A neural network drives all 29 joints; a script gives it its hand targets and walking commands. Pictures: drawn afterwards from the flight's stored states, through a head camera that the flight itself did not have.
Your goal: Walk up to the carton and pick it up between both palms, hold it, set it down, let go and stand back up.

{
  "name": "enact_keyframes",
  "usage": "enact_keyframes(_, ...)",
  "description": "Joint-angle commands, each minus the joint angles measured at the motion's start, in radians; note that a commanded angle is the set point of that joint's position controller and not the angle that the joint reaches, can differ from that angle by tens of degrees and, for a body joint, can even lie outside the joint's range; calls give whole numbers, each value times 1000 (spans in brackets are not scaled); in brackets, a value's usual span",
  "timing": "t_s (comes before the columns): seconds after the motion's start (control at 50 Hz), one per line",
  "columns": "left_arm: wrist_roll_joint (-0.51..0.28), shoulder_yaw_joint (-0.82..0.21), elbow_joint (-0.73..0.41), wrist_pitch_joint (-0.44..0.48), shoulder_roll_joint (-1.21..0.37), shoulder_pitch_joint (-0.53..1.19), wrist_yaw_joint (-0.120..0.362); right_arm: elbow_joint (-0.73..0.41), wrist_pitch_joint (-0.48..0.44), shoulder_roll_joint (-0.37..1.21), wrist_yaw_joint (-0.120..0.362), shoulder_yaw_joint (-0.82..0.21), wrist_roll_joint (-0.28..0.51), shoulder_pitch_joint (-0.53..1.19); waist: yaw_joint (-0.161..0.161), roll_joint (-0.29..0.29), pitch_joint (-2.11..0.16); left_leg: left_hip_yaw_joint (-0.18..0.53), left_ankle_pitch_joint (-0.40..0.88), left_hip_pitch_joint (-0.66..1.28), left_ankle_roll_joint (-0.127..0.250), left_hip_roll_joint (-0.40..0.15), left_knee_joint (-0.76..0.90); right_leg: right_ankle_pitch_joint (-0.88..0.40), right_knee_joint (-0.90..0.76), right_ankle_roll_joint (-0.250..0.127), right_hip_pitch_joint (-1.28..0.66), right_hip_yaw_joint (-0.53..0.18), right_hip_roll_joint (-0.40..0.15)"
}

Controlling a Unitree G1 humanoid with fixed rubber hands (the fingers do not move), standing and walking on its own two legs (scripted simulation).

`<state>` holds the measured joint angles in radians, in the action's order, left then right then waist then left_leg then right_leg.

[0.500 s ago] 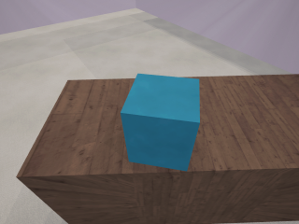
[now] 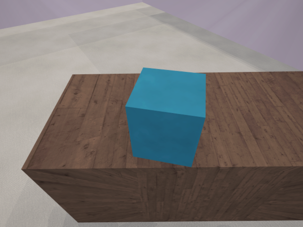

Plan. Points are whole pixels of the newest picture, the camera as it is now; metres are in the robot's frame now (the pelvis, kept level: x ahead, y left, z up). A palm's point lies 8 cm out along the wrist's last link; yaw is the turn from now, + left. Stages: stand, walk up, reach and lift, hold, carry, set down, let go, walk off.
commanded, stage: stand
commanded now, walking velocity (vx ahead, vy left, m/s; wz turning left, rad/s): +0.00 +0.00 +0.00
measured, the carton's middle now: (167, 117) +0.48 -0.04 +0.02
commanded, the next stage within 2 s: none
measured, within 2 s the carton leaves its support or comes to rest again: neither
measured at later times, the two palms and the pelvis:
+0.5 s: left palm out of the picture +0.08 +0.25 -0.10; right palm out of the picture +0.09 -0.27 -0.10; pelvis +0.01 -0.02 +0.00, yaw +1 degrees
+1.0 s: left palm out of the picture +0.09 +0.25 -0.10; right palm out of the picture +0.12 -0.27 -0.10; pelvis +0.02 -0.01 +0.00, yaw +2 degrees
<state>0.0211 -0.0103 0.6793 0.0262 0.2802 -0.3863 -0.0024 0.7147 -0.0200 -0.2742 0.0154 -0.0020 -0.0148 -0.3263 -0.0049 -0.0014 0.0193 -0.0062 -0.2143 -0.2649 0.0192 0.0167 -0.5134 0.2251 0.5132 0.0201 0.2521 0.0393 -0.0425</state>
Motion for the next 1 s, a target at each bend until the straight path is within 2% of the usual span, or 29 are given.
enact_keyframes(0.0,-4,34,-63,14,118,-26,-5,-57,-14,-117,-8,37,-2,-17,-1,19,26,133,-135,-43,13,-106,131,82,-93,-37,11,-95,-62)
enact_keyframes(0.1,-5,32,-55,15,107,-31,-6,-60,-11,-123,-9,35,-3,-6,-7,-16,36,120,-108,-53,7,-103,116,78,-100,-34,22,-86,-62)
enact_keyframes(0.12,-4,34,-56,17,116,-26,-6,-66,-13,-122,-11,34,-3,-7,-2,-6,7,115,-77,-22,6,-98,97,60,-102,-35,11,-89,-65)
enact_keyframes(0.14,-4,34,-59,16,122,-8,-6,-62,-14,-112,-11,28,-2,-17,11,-27,7,117,-54,-23,6,-100,95,44,-92,-46,10,-97,-69)
enact_keyframes(0.16,-8,32,-64,12,120,0,-7,-62,-12,-115,-11,31,0,-23,9,-5,43,116,-57,-51,3,-98,98,55,-101,-45,23,-99,-69)
enact_keyframes(0.22,-5,29,-65,13,118,-7,-6,-62,-15,-110,-11,25,-5,-22,5,-22,14,125,-31,-23,8,-102,88,37,-95,-47,13,-95,-72)
enact_keyframes(0.26,-3,35,-66,10,122,-8,-6,-57,-12,-115,-12,28,-3,-18,1,29,44,119,-61,-62,3,-94,102,51,-95,-41,6,-90,-65)
enact_keyframes(0.32,-8,34,-70,10,125,1,-6,-65,-11,-117,-13,26,0,-13,-1,-9,6,122,-21,-22,3,-94,80,28,-90,-46,9,-92,-71)
enact_keyframes(0.34,-5,32,-69,8,121,7,-6,-61,-11,-124,-14,30,-1,-5,5,20,18,124,-29,-32,5,-93,83,40,-98,-44,10,-91,-67)
enact_keyframes(0.38,-5,37,-66,6,129,-2,-7,-63,-8,-109,-15,27,-2,-21,3,18,33,125,-43,-43,1,-91,87,65,-107,-45,19,-86,-67)
enact_keyframes(0.4,-6,33,-65,6,127,5,-7,-66,-7,-109,-14,28,-3,-13,4,-8,48,125,-45,-50,1,-88,83,71,-111,-41,33,-87,-67)
enact_keyframes(0.42,-3,33,-66,6,122,-2,-5,-67,-8,-116,-13,31,-2,-14,-6,-9,34,127,-45,-44,-1,-89,84,71,-109,-38,32,-78,-62)
enact_keyframes(0.46,-4,35,-68,7,116,-3,-4,-68,-9,-122,-14,26,-3,-14,0,12,0,128,-52,-26,2,-93,84,86,-102,-50,20,-84,-67)
enact_keyframes(0.52,-7,34,-69,12,115,7,-5,-69,-14,-116,-16,25,-6,-17,3,-3,7,122,28,-11,3,-91,59,-14,-98,-53,4,-87,-75)
enact_keyframes(0.54,-7,34,-62,11,118,11,-5,-67,-13,-113,-15,27,-6,-27,16,-33,-9,122,5,-11,2,-94,60,13,-101,-53,2,-81,-75)
enact_keyframes(0.58,-4,34,-73,6,114,19,-3,-72,-11,-115,-13,24,-4,-11,0,-8,5,128,4,-23,4,-95,70,29,-96,-53,-3,-75,-70)
enact_keyframes(0.62,-9,32,-71,6,122,13,-5,-67,-11,-113,-15,26,-2,-10,6,22,6,128,42,-25,4,-95,62,-17,-89,-52,-12,-80,-68)
enact_keyframes(0.64,-9,34,-66,8,120,5,-5,-70,-12,-121,-17,24,-4,-5,-3,4,-17,123,54,-5,4,-97,54,-34,-92,-52,-27,-76,-77)
enact_keyframes(0.68,-11,34,-66,8,117,11,-5,-79,-12,-118,-19,25,-3,-10,1,-32,-24,120,61,14,1,-95,48,-38,-91,-53,-7,-83,-78)
enact_keyframes(0.7,-12,33,-66,6,110,24,-5,-69,-12,-120,-20,25,-5,-15,8,-22,-15,125,67,-2,5,-97,45,-48,-86,-53,-23,-83,-76)
enact_keyframes(0.74,-7,36,-75,2,118,29,-6,-70,-13,-117,-20,27,-3,-14,8,-14,0,128,61,-20,7,-96,59,-49,-73,-50,-33,-78,-74)
enact_keyframes(0.78,-5,37,-69,1,114,8,-4,-67,-8,-116,-21,27,-5,-5,-6,39,-1,127,25,-20,8,-97,55,1,-95,-51,-34,-76,-77)
enact_keyframes(0.84,-9,37,-66,3,119,20,-4,-87,-6,-109,-20,26,-4,-5,-2,-9,1,126,69,0,2,-95,52,-48,-88,-50,-15,-74,-81)
enact_keyframes(0.88,-8,36,-65,0,110,31,-2,-84,-4,-114,-19,30,0,-9,4,3,32,128,27,-30,3,-93,65,-9,-103,-43,1,-68,-69)
enact_keyframes(0.9,-7,36,-66,-1,109,20,-2,-79,-5,-116,-20,30,-2,-6,-2,33,10,133,4,-23,6,-96,68,9,-100,-49,-12,-75,-72)
enact_keyframes(0.92,-6,36,-66,-1,114,14,-2,-87,-4,-119,-19,28,-4,-1,-5,17,21,131,5,-27,4,-94,70,16,-97,-45,-7,-72,-72)
enact_keyframes(0.94,-5,36,-66,0,112,26,-3,-96,-5,-113,-20,28,-7,-3,0,37,5,136,23,-16,8,-97,67,2,-92,-52,-18,-76,-74)
enact_keyframes(0.96,-5,39,-64,1,110,25,-2,-88,-8,-110,-21,25,-2,-9,-4,4,-23,139,31,-11,9,-104,74,-3,-79,-49,-32,-69,-68)
enact_keyframes(0.98,-6,39,-62,3,108,21,-1,-95,-7,-119,-22,24,-3,1,-11,3,-1,139,10,-16,9,-104,77,12,-85,-45,-16,-70,-66)
